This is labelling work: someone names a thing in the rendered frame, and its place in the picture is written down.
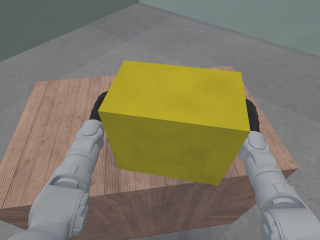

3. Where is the robot left forearm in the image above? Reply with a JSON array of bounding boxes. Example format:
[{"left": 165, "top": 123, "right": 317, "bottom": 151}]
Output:
[{"left": 28, "top": 119, "right": 105, "bottom": 227}]

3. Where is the robot right upper arm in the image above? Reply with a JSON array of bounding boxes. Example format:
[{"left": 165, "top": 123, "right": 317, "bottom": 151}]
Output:
[{"left": 260, "top": 208, "right": 320, "bottom": 240}]

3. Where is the left robot hand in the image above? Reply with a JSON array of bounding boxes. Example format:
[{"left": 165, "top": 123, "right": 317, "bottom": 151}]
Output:
[{"left": 89, "top": 91, "right": 108, "bottom": 122}]

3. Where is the right robot hand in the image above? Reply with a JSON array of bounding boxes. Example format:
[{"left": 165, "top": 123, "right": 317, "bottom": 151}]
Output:
[{"left": 245, "top": 99, "right": 260, "bottom": 132}]

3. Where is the pedestal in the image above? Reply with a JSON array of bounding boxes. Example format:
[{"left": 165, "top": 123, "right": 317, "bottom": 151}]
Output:
[{"left": 0, "top": 66, "right": 299, "bottom": 240}]

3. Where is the carton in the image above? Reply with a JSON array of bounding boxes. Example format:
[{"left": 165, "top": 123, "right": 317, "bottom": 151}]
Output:
[{"left": 98, "top": 60, "right": 251, "bottom": 186}]

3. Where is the robot right forearm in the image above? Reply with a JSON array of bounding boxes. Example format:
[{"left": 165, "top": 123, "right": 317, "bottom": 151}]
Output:
[{"left": 238, "top": 131, "right": 320, "bottom": 225}]

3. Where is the robot left upper arm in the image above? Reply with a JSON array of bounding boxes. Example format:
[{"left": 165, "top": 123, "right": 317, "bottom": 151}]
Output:
[{"left": 7, "top": 185, "right": 90, "bottom": 240}]

